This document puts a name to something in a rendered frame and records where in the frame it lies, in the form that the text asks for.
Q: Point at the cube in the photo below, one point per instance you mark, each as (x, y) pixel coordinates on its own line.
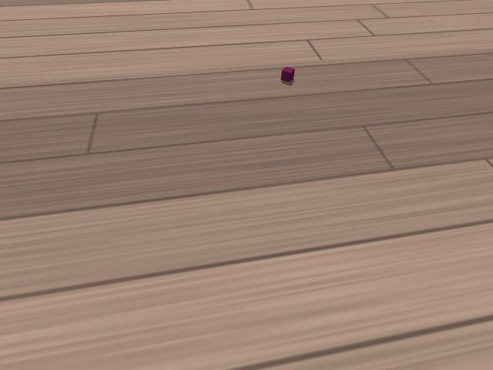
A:
(287, 74)

